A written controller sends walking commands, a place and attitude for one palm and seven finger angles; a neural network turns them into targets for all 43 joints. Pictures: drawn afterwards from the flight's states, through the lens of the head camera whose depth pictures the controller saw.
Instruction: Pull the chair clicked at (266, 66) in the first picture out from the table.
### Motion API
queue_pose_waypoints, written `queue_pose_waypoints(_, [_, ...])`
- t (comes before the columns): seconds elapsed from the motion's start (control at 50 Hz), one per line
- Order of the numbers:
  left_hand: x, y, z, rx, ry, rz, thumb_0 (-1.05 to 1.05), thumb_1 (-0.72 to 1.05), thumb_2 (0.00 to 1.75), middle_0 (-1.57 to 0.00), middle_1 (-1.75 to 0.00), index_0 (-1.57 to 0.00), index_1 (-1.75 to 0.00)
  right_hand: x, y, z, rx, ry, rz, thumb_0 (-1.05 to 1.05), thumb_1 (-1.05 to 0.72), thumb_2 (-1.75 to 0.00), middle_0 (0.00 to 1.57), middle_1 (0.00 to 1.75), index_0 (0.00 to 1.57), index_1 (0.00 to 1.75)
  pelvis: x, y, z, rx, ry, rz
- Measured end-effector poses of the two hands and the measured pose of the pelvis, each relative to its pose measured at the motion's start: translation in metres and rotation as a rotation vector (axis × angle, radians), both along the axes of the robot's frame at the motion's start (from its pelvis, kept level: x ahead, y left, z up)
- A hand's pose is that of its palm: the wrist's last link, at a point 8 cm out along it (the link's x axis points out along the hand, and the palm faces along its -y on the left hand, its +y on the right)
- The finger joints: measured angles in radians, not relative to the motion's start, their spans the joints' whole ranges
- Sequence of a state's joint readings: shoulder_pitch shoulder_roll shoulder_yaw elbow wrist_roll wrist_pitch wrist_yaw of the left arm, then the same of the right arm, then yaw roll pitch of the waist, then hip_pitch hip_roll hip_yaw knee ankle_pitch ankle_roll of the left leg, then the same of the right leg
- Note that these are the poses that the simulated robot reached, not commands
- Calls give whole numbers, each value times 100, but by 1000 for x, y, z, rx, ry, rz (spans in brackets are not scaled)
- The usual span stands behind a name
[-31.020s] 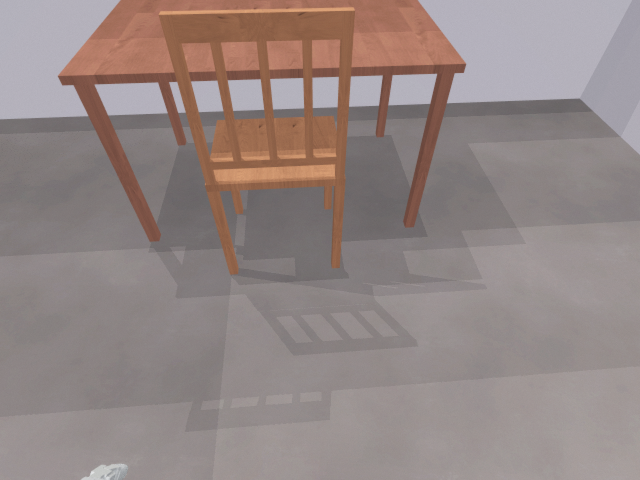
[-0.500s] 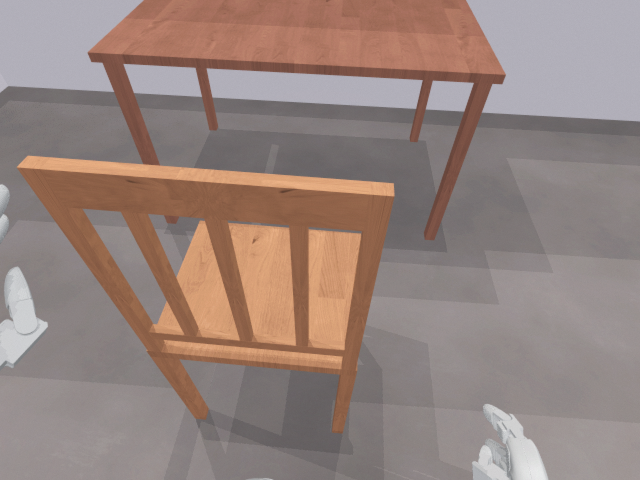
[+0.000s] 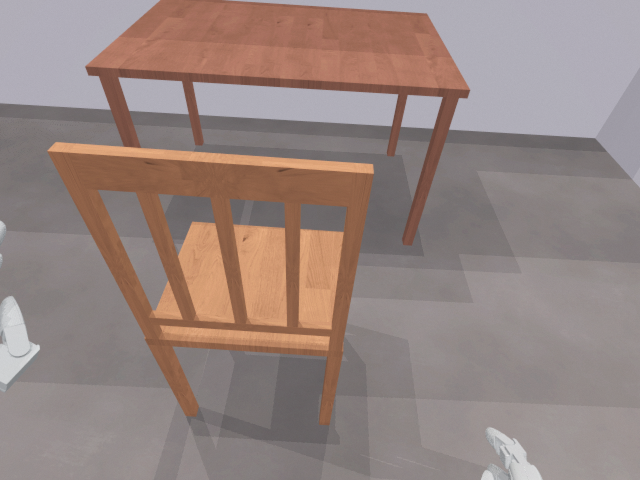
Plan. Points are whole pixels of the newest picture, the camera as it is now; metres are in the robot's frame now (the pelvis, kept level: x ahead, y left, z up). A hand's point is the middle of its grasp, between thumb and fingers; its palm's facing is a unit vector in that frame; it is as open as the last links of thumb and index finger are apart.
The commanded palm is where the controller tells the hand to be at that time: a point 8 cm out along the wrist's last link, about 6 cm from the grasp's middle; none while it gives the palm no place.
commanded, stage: stop stepping back and stand still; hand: left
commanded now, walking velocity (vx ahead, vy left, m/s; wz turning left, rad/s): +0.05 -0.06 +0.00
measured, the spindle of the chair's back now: (232, 267) +0.47 +0.17 -0.05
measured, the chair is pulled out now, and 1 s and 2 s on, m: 0.58 0.58 0.58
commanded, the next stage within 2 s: let the arm hang, fingers relaxed in 0.36 s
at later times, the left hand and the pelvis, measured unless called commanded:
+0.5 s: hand (52, 352) +0.21 +0.27 +0.13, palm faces +0.38 -0.80 -0.47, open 7.4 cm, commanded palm none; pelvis +0.00 +0.01 +0.00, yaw +1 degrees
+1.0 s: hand out of the picture -0.05 +0.18 -0.17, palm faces +0.05 -0.97 -0.25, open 7.2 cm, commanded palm none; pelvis +0.01 -0.01 +0.00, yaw +2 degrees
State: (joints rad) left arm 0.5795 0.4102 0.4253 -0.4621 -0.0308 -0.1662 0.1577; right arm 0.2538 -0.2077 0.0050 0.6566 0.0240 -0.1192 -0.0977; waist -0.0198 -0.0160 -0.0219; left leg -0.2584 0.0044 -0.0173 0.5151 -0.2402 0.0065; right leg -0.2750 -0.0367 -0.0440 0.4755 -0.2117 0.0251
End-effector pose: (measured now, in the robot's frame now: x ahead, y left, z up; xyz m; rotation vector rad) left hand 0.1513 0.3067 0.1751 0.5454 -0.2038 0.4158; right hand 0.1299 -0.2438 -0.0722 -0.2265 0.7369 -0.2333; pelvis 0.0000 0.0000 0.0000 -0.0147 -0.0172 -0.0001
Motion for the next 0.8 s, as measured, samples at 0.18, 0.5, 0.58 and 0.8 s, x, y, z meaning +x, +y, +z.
queue_pose_waypoints(0.18, [-12,0,3,-6,-39,-10,2,89,90,-21,-30,-21,-31,-12,14,4,13,-41,31,2,-91,-90,20,30,20,30,-10,5,2,-2,-20,2])
queue_pose_waypoints(0.5, [15,1,-25,-25,85,-22,1,89,90,-20,-30,-21,-31,8,17,-8,45,0,86,2,-90,-90,20,30,20,30,0,6,1,-7,8,16])
queue_pose_waypoints(0.58, [29,-2,-142,-263,532,32,1,90,90,-20,-30,-20,-30,2,10,-36,64,156,105,1,-91,-90,20,30,20,30,-1,9,-3,4,14,36])
queue_pose_waypoints(0.8, [-116,-85,-317,-646,1341,156,-4,103,90,-21,-30,-21,-30,-94,8,-57,92,523,20,1,-91,-90,20,30,20,30,1,-6,-1,6,-7,25])
